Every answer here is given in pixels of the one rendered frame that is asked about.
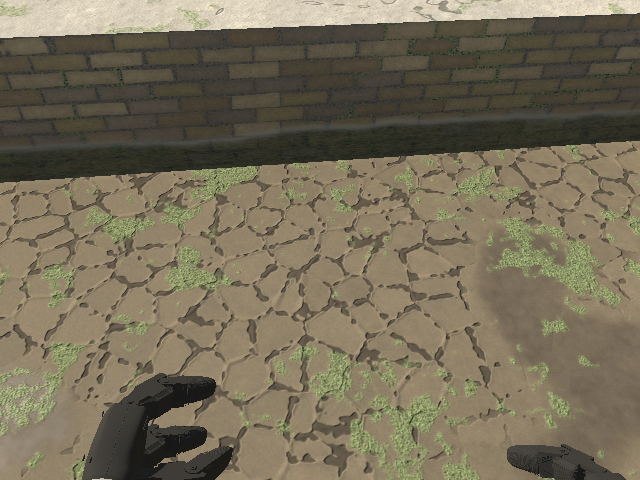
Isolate robot right hand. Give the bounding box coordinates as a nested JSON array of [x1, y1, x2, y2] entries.
[[507, 444, 626, 480]]

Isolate robot left hand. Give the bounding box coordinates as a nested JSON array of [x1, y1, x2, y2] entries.
[[82, 373, 233, 480]]

